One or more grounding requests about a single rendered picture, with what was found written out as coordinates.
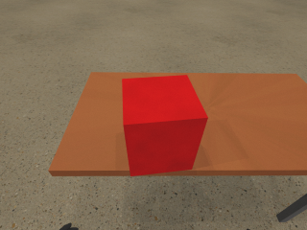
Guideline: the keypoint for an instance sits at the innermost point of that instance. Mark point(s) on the carton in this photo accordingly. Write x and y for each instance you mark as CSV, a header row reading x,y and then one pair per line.
x,y
163,122

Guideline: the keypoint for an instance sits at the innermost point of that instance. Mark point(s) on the table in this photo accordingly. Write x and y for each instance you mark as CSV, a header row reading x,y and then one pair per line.
x,y
256,126

